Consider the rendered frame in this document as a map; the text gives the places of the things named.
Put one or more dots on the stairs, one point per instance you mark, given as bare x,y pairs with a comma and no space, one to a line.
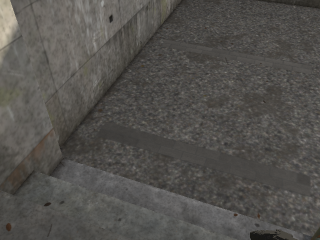
79,202

